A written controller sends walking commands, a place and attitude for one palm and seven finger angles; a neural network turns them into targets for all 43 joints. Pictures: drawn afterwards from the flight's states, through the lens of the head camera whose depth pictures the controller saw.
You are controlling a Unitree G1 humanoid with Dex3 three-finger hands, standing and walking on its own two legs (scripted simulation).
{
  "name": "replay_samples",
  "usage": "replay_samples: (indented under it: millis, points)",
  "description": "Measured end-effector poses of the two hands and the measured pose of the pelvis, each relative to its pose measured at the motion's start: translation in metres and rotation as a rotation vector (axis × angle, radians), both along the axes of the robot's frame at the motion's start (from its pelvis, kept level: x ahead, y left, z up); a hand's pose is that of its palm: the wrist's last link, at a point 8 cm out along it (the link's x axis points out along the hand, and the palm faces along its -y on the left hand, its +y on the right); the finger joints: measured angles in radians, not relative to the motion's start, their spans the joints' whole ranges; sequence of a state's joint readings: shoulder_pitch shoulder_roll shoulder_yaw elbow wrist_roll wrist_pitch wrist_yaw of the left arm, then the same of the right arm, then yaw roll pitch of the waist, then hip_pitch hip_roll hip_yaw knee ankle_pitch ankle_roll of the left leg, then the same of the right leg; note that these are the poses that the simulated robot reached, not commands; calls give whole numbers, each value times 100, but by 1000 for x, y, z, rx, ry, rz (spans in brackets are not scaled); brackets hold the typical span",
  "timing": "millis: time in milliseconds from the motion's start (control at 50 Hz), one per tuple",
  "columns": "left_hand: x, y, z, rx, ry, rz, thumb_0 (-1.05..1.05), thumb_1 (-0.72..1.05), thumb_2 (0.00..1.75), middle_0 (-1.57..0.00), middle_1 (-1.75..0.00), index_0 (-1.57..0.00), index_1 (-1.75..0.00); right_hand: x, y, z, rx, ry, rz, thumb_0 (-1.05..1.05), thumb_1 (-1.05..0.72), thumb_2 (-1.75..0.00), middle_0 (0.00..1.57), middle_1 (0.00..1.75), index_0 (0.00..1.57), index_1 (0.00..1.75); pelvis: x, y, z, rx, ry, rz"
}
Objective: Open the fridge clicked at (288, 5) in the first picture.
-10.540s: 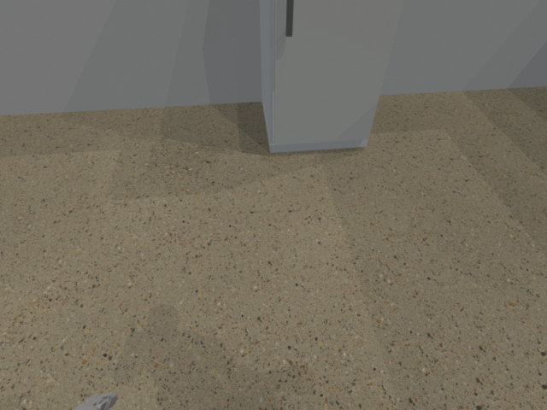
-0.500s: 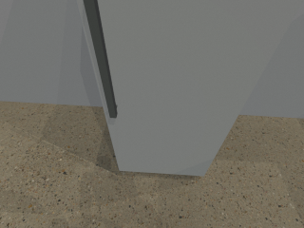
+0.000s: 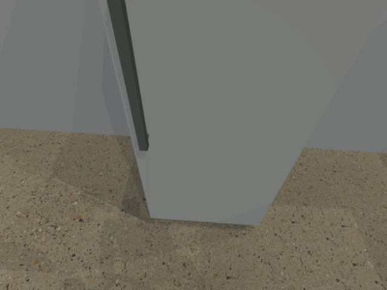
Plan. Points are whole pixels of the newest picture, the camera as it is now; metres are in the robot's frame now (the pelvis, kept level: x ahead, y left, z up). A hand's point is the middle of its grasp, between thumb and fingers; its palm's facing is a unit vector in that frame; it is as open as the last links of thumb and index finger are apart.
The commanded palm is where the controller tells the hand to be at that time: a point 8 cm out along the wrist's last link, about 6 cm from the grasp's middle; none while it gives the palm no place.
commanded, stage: raise the hand to about handle height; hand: left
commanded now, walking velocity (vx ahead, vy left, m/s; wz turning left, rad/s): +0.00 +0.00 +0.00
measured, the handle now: (133, 77) +0.54 +0.19 +0.16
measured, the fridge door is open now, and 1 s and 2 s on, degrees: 0 0 0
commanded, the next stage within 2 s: none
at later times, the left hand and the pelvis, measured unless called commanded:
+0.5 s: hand (121, 263) +0.18 +0.16 -0.04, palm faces -0.01 -1.00 +0.04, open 8.5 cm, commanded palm +0.13 +0.24 -0.03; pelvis -0.01 +0.00 -0.06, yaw +0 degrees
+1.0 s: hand (80, 235) +0.21 +0.23 +0.02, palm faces +0.10 -0.99 -0.07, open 11.5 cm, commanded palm +0.17 +0.28 +0.02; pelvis +0.00 +0.01 -0.05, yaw +1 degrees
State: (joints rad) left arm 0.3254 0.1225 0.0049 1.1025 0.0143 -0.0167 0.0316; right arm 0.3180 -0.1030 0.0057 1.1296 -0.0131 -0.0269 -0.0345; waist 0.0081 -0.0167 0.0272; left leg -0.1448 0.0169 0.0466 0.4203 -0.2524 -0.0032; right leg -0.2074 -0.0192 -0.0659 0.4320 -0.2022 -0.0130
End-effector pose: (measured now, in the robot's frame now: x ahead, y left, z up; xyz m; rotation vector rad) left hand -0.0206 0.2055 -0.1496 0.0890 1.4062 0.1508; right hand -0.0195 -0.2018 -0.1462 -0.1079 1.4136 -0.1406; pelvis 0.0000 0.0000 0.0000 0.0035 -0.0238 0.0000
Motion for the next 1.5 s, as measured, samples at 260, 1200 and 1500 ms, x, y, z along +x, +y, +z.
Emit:
replay_samples:
  millis: [260, 1200, 1500]
  points:
    - [132, 40, 112, 180, -789, 55, 5, 92, 87, -20, -33, -20, -33, 76, -38, 15, -121, -497, 8, 3, -93, -90, 21, 30, 20, 30, -3, 10, -11, 0, 13, 22]
    - [216, 84, 175, -40, -1341, -211, 0, -20, 42, -28, -101, -28, -101, 172, -39, 39, -185, -758, 154, 2, -91, -90, 20, 30, 20, 30, -4, 11, -47, -35, 161, 33]
    - [244, 125, 213, -18, -1346, -145, -1, -46, 31, -30, -118, -30, -118, 201, -7, 57, -98, -844, 197, 2, -91, -90, 21, 30, 20, 30, 3, 13, -31, -34, 108, 34]
